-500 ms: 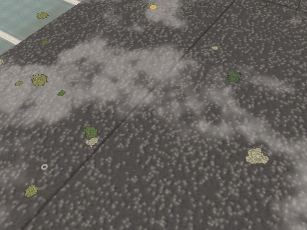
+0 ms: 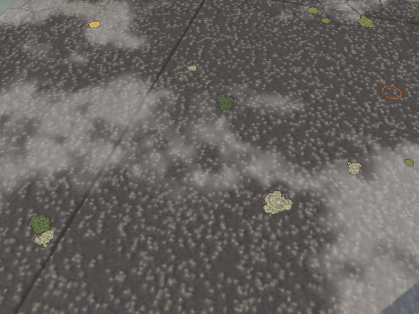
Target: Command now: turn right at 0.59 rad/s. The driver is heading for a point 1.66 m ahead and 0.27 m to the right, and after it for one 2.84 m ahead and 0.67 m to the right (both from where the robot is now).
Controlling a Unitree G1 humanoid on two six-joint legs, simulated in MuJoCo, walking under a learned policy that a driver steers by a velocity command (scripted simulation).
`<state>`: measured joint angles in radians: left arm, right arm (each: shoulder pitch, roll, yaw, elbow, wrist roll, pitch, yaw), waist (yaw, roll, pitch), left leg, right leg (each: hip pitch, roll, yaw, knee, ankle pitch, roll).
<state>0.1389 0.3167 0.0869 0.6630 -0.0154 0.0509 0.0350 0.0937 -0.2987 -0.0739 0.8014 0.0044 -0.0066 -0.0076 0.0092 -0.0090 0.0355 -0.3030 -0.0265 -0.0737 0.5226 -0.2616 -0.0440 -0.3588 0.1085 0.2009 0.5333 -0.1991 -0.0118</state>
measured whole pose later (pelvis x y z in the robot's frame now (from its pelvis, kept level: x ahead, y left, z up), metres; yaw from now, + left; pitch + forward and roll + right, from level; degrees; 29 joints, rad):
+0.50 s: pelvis -0.02 -0.03 +0.00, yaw -17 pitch +1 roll +1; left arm 0.16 0.30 0.08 0.62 0.01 0.04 0.00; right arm 0.13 -0.34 -0.09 0.78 0.00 0.02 -0.02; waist -0.02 0.05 0.07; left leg -0.40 0.09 0.05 0.94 -0.52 -0.06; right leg -0.30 0.01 0.00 0.56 -0.29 -0.05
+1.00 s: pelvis +0.00 -0.04 +0.00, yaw -21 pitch -1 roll +0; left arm 0.15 0.24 0.03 0.81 0.01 0.02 0.01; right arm 0.18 -0.26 -0.04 0.83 -0.01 -0.01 -0.01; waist 0.00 -0.01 0.03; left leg -0.20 0.03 0.00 0.50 -0.28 -0.03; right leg -0.21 0.05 0.05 0.49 -0.26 -0.03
